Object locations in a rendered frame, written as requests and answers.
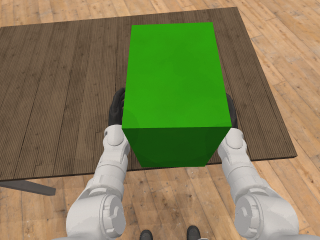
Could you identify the right robot hand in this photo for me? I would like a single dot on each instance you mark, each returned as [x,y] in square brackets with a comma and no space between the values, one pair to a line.
[232,112]

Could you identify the robot right foot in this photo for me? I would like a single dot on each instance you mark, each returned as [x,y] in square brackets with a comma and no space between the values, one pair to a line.
[193,233]

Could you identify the left robot hand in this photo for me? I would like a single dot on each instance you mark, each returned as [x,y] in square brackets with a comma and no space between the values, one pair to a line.
[116,111]

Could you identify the right robot upper arm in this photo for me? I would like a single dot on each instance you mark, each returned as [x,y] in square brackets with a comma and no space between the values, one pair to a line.
[260,217]

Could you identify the robot left foot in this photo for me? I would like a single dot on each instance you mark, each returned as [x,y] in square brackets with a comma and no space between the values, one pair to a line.
[146,235]

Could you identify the table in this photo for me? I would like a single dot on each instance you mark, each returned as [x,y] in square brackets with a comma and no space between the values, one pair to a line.
[58,81]

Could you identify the robot left forearm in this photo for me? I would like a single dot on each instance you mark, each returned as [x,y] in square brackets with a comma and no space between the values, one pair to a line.
[111,170]

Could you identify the left robot upper arm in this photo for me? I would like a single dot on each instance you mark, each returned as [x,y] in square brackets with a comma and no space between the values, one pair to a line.
[95,218]

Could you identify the robot right forearm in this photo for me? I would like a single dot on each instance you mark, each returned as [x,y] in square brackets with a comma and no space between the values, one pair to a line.
[239,171]

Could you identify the robot foot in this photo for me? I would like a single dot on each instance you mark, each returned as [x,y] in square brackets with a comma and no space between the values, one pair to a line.
[193,233]
[146,235]

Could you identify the carton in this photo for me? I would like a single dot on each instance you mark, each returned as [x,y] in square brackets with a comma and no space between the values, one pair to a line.
[175,111]

